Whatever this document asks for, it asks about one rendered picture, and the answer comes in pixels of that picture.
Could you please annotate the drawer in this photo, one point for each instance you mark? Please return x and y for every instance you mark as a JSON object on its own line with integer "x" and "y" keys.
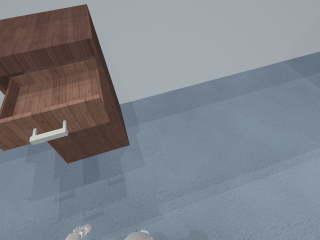
{"x": 44, "y": 99}

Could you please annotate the handle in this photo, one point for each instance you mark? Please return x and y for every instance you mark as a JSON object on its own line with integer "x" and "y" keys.
{"x": 51, "y": 135}

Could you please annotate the cabinet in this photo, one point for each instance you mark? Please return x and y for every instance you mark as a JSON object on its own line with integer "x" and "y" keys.
{"x": 50, "y": 39}

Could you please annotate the robot left hand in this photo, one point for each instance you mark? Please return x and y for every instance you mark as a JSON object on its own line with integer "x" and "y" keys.
{"x": 79, "y": 232}

